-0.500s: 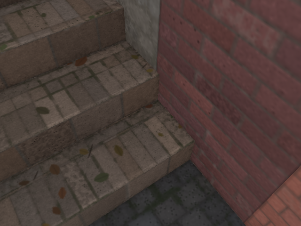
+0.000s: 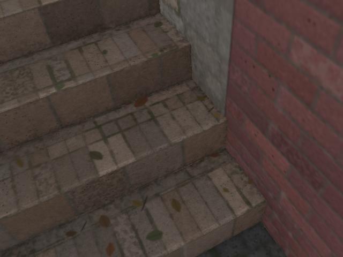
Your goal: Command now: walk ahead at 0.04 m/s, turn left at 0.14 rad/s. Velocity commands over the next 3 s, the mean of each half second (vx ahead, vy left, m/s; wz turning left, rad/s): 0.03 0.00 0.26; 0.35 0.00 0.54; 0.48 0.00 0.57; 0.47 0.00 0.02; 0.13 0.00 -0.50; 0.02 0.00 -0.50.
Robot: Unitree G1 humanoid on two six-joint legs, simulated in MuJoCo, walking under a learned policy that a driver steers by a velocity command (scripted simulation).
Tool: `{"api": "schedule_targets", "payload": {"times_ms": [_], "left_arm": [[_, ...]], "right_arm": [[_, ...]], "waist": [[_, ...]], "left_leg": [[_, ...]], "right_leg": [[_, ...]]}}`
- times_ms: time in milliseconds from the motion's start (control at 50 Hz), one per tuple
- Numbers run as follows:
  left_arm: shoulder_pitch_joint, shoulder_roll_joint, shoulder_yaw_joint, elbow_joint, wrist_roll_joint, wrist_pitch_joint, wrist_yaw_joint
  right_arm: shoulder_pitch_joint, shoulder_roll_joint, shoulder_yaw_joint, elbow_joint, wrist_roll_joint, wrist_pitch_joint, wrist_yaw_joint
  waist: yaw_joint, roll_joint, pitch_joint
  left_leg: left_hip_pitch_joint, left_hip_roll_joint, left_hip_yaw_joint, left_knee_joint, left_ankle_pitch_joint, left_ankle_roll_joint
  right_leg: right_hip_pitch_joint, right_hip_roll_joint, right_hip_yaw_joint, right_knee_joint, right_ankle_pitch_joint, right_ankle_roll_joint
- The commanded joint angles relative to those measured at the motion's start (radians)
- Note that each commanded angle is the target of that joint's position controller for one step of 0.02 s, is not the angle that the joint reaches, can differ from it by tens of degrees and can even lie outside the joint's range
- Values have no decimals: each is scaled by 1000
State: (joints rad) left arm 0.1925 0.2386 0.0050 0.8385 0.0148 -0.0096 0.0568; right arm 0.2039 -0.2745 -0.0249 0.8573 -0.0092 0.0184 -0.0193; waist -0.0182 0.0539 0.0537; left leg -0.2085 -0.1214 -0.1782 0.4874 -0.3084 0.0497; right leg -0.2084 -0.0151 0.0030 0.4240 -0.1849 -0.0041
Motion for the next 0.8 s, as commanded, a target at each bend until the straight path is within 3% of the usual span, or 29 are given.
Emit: {"api": "schedule_targets", "payload": {"times_ms": [20, 60, 100, 120, 140, 160, 220, 280, 320, 360, 380, 400, 420, 440, 460, 480, 520, 580, 600, 620, 640, 660, 680, 700, 720, 740, 760, 780, 800], "left_arm": [[-39, 118, 8, -42, -10, -27, 2], [-38, 137, 10, -30, -17, -25, 13], [-9, 149, 11, -20, -21, -24, 11], [20, 142, 13, -15, -28, -24, 7], [19, 139, 13, -7, -21, -23, 5], [10, 139, 14, -2, -16, -21, 6], [25, 181, 36, 7, -12, -12, 14], [37, 197, 53, 5, -12, 7, 15], [35, 209, 62, -5, -7, 20, 18], [-8, 215, 69, -21, -9, 24, 6], [-44, 202, 67, -42, -9, 27, 4], [-88, 179, 62, -69, -7, 33, 3], [-122, 164, 59, -100, -3, 37, 7], [-102, 157, 54, -106, 1, 36, 4], [-57, 158, 50, -87, -1, 31, -5], [-36, 177, 52, -71, -4, 19, -17], [-70, 195, 49, -77, -4, -2, -32], [-82, 196, 39, -95, -10, -11, -38], [-55, 191, 36, -92, -16, -13, -34], [15, 178, 34, -73, -20, -14, -24], [92, 187, 37, -55, -14, -18, -7], [132, 268, 52, -53, -9, -24, 6], [148, 364, 71, -68, -1, -23, 2], [116, 364, 88, -39, 8, -27, -3], [82, 293, 76, -40, 5, -36, -9], [54, 248, 68, -40, 7, -46, -15], [76, 249, 65, -33, 8, -56, -15], [77, 212, 56, -30, 16, -66, -21], [112, 188, 50, -12, 13, -74, -31]], "right_arm": [[67, -72, -11, -3, -8, 4, -5], [43, -68, -6, 19, -11, 3, 0], [26, -94, -4, 35, -13, 4, -5], [-4, -116, -9, 46, -8, 5, -6], [0, -115, -14, 61, 1, 6, -8], [2, -102, -12, 74, 4, 5, -9], [-14, -123, -25, 84, 11, 3, -11], [0, -133, -37, 81, 11, 0, 1], [16, -137, -42, 75, 7, 4, 3], [80, -141, -42, 85, -8, -3, -2], [90, -166, -48, 82, -8, -4, -3], [78, -214, -63, 71, -5, -5, -2], [85, -263, -78, 54, -7, -10, 7], [107, -282, -89, 53, -19, -14, 15], [81, -272, -94, 41, -23, -17, 17], [40, -235, -86, 23, -20, -15, 15], [30, -199, -76, 10, -16, -11, 10], [83, -221, -87, 20, -11, -8, 19], [61, -225, -92, 11, -11, -8, 22], [13, -223, -94, -7, -9, -7, 25], [-18, -205, -92, -19, -1, -9, 25], [15, -121, -71, -32, 3, -24, 24], [12, -85, -54, -65, -4, -35, 23], [-29, -134, -54, -75, -37, -39, 19], [-17, -145, -55, -57, -40, -40, 27], [11, -130, -52, -34, -35, -40, 36], [13, -122, -46, -32, -43, -40, 41], [4, -115, -41, -34, -38, -38, 46], [-15, -101, -34, -43, -43, -40, 56]], "waist": [[-38, -214, -67], [-37, -228, -54], [-17, -177, -66], [12, -132, -43], [9, -124, -33], [4, -124, -29], [15, -96, -42], [21, -114, -56], [20, -127, -45], [-16, -108, -30], [-25, -49, -17], [-25, 40, 18], [-34, 135, 26], [-28, 164, -11], [6, 121, -17], [28, 87, -2], [12, 109, 9], [-8, 88, -22], [12, 83, -21], [62, 64, -21], [111, 10, -32], [102, -162, -80], [99, -272, -96], [59, -185, 48], [38, -139, 102], [23, -145, 119], [25, -141, 107], [31, -146, 84], [40, -151, 67]], "left_leg": [[76, 49, -11, 3, -57, 10], [114, 64, -9, -164, 134, 6], [160, 107, -43, -211, 237, -5], [136, 121, -59, -198, 260, -6], [103, 121, -63, -195, 256, -9], [95, 123, -64, -210, 262, -9], [34, 105, -68, -148, 302, 7], [-30, 87, -72, -37, 259, 25], [-72, 78, -71, 37, 194, 35], [-72, 100, -89, 29, 128, 55], [-75, 139, -168, -43, 135, 76], [-80, 201, -329, -146, 178, 115], [-60, 264, -503, -226, 222, 164], [8, 303, -599, -272, 87, 220], [44, 304, -586, -262, -74, 241], [52, 278, -548, -269, -190, 221], [83, 222, -488, -301, -240, 191], [106, 201, -467, -272, -177, 188], [49, 180, -454, -257, -169, 169], [-48, 135, -418, -224, -164, 132], [-175, 68, -349, -141, -209, 76], [-309, -26, -207, 104, -324, 14], [-416, -108, -83, 316, -303, -4], [-468, 21, -63, 416, -180, -10], [-467, 53, -51, 455, -109, -15], [-466, 65, -23, 495, -50, -27], [-468, 62, 18, 556, -13, -40], [-492, 70, 51, 590, 16, -42], [-504, 78, 75, 588, 29, -38]], "right_leg": [[31, -271, 214, -158, 373, -174], [70, -187, 138, -118, 306, -91], [74, -160, 130, -100, 255, -53], [63, -133, 106, -115, 177, -33], [92, -122, 91, -112, 160, -27], [108, -122, 86, -101, 171, -26], [153, -141, 72, -54, 221, -44], [147, -173, 74, -30, 183, -76], [111, -212, 96, -30, 123, -105], [50, -232, 87, 12, 97, -106], [15, -185, 36, 84, 56, -74], [-49, -70, -40, 192, -54, -20], [-123, 42, -42, 282, -262, 7], [-191, 56, 56, 427, -436, -14], [-227, 43, 125, 504, -416, -47], [-240, 19, 146, 494, -359, -62], [-223, 17, 114, 378, -304, -41], [-141, 34, 97, 222, -302, -15], [-50, 42, 90, 127, -275, -16], [97, 51, 65, -22, -195, -21], [277, 34, 46, -153, -104, -18], [411, -153, 250, -212, -274, -36], [372, -366, 596, -330, -551, -114], [239, -411, 609, -348, -580, -165], [204, -357, 513, -347, -500, -161], [210, -290, 379, -332, -342, -141], [222, -263, 302, -326, -199, -147], [249, -233, 206, -311, -50, -150], [265, -228, 157, -297, 26, -158]]}}
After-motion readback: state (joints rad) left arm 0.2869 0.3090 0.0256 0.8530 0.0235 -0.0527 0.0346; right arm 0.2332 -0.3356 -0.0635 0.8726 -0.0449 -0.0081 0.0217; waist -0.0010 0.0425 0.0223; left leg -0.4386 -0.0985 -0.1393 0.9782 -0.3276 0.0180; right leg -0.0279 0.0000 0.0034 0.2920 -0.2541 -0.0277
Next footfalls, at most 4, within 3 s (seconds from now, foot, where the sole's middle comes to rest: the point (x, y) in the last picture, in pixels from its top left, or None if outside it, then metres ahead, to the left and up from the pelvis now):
0.66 right None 0.08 -0.11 -0.78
1.08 left None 0.22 0.15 -0.78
1.60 right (125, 231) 0.53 0.23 -0.61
2.10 left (1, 186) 0.64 0.63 -0.44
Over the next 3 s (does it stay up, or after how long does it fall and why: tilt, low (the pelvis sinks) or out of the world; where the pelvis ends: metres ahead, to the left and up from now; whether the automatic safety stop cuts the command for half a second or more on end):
stays up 0.65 0.50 0.33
